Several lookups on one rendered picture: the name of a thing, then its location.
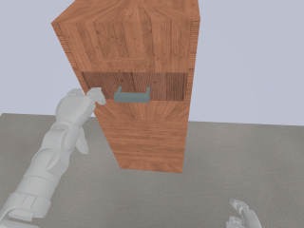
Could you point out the handle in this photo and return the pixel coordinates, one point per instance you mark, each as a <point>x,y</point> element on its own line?
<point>124,63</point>
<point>131,97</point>

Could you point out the right robot hand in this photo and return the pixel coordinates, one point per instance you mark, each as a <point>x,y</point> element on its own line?
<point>248,217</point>

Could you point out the cabinet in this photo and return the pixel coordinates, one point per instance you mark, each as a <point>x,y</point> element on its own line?
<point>142,136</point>

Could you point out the left robot hand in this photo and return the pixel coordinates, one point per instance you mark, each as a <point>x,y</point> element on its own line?
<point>76,108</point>

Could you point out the drawer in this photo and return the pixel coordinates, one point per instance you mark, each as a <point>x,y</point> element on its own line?
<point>164,86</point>

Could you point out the robot left forearm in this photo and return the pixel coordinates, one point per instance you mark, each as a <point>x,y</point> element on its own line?
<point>31,199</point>

